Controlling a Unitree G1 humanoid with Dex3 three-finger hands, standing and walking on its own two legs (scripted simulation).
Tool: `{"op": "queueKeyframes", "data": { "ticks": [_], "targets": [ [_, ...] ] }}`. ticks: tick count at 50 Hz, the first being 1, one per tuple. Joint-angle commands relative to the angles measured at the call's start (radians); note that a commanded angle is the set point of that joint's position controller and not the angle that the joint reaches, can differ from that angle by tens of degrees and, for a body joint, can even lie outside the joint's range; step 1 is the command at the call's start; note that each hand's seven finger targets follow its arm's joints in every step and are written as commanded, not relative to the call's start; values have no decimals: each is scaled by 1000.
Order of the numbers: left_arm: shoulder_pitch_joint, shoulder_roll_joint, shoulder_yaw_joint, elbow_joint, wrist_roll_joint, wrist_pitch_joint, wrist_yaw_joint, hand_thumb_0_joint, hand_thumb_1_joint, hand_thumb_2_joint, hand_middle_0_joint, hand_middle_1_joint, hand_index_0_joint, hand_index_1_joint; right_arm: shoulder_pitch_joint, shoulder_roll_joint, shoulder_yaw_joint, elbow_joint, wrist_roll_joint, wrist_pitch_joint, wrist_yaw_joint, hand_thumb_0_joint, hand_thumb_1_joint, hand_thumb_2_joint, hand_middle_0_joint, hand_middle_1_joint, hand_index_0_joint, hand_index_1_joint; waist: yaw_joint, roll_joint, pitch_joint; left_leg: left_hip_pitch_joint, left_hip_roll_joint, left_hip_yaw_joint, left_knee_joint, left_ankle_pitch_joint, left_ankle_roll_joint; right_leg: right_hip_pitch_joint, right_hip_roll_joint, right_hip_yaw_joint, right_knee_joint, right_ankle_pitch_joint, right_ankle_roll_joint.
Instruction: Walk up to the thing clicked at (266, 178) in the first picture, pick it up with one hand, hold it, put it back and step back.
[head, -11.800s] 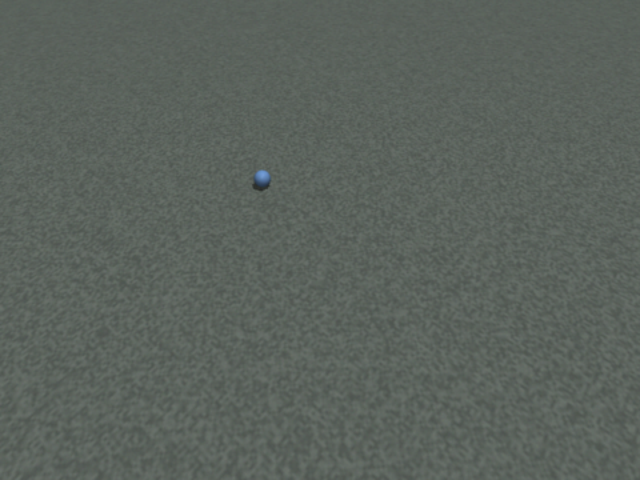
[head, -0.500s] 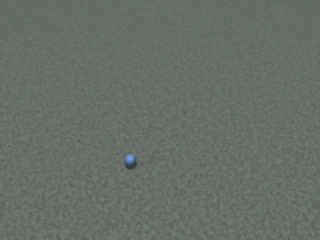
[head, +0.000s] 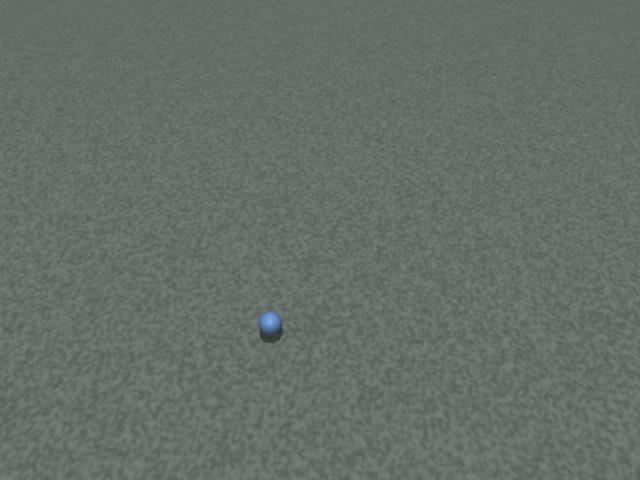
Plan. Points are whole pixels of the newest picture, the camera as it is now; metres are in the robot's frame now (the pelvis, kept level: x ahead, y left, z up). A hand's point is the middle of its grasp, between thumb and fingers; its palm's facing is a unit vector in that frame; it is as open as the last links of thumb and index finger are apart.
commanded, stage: walk up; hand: left
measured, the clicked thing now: (270, 323) +0.70 +0.17 -0.73
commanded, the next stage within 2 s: stand in 0.38 s
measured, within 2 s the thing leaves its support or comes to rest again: neither
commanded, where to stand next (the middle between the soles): +0.37 +0.01 m, yaw -2 degrees
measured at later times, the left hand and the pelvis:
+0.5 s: hand out of the picture +0.07 +0.26 -0.14, palm faces +0.00 -0.94 -0.35, open 7.4 cm; pelvis +0.00 +0.00 +0.01, yaw +0 degrees
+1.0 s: hand out of the picture +0.06 +0.24 -0.14, palm faces -0.04 -0.94 -0.35, open 7.4 cm; pelvis -0.01 -0.01 +0.01, yaw +0 degrees
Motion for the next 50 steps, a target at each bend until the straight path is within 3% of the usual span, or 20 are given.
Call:
{"op": "queueKeyframes", "data": {
  "ticks": [1, 3, 6, 10, 15, 18, 19, 20, 27, 35, 44, 50],
  "targets": [
    [-46, 198, 34, -45, -9, -20, 19, 0, 900, 900, -200, -300, -200, -300, -66, -229, -53, -52, 5, -26, -21, 0, -900, -900, 200, 300, 200, 300, 11, 79, -154, 6, 116, -101, -119, 361, 56, 122, -69, 53, -54, 256, -62],
    [-47, 193, 28, -32, -9, -17, 17, 0, 900, 900, -200, -300, -200, -300, -88, -229, -51, -46, 3, -24, -21, 0, -900, -900, 200, 300, 200, 300, 16, 81, -129, -2, 125, -112, -149, 300, 59, 108, -61, 48, -70, 199, -57],
    [-63, 196, 27, -14, -5, -16, 15, 0, 900, 900, -200, -300, -200, -300, -100, -225, -49, -33, 1, -23, -20, 0, -900, -900, 200, 300, 200, 300, 12, 64, -106, -28, 119, -116, -179, 262, 53, 131, -64, 51, -96, 196, -49],
    [-64, 201, 27, -1, -3, -20, 14, 0, 900, 900, -200, -300, -200, -300, -106, -220, -49, -20, 3, -25, -19, 0, -900, -900, 200, 300, 200, 300, 9, 33, -147, 38, 111, -86, -160, 355, 47, 145, -78, 55, -117, 275, -48],
    [-80, 196, 26, 11, 1, -18, 13, 0, 900, 900, -200, -300, -200, -300, -124, -214, -49, -11, 1, -21, -17, 0, -900, -900, 200, 300, 200, 300, 7, 28, -130, 31, 106, -87, -189, 289, 41, 146, -83, 54, -146, 233, -41],
    [-76, 197, 27, 16, 4, -20, 13, 0, 900, 900, -200, -300, -200, -300, -131, -208, -47, -9, 2, -21, -15, 0, -900, -900, 200, 300, 200, 300, 8, 17, -141, 49, 103, -79, -187, 294, 40, 146, -86, 55, -155, 242, -42],
    [-73, 181, 9, 41, 6, -14, 11, 0, 900, 900, -200, -300, -200, -300, -127, -214, -41, -6, 7, -30, -16, 0, -900, -900, 200, 300, 200, 300, -9, 10, -149, 97, 118, -89, -213, 345, 35, 125, -94, 70, -167, 276, -44],
    [-70, 178, 8, 40, 5, -11, 10, 0, 900, 900, -200, -300, -200, -300, -130, -222, -43, -2, 8, -34, -16, 0, -900, -900, 200, 300, 200, 300, -4, 19, -145, 113, 121, -90, -213, 371, 30, 114, -91, 68, -174, 280, -41],
    [-61, 193, 3, 59, 6, -14, 9, 0, 900, 900, -200, -300, -200, -300, -130, -220, -35, 15, 10, -35, -17, 0, -900, -900, 200, 300, 200, 300, -3, 6, -154, 115, 120, -76, -230, 355, 30, 147, -99, 70, -201, 288, -35],
    [-53, 195, -3, 75, 4, -11, 7, 0, 900, 900, -200, -300, -200, -300, -115, -220, -28, 38, 8, -30, -13, 0, -900, -900, 200, 300, 200, 300, -5, 11, -108, 70, 110, -74, -267, 221, 17, 123, -94, 77, -237, 169, -39],
    [-50, 197, -4, 72, 7, -11, 6, 0, 900, 900, -200, -300, -200, -300, -95, -227, -25, 49, 7, -31, -14, 0, -900, -900, 200, 300, 200, 300, -5, 6, -114, 68, 116, -75, -266, 199, 18, 113, -97, 88, -238, 158, -42],
    [-52, 205, -4, 72, 5, -9, 4, 0, 900, 900, -200, -300, -200, -300, -67, -221, -19, 61, 4, -29, -14, 0, -900, -900, 200, 300, 200, 300, -10, -1, -84, 44, 113, -76, -275, 137, 15, 87, -94, 96, -250, 93, -42]
  ]
}}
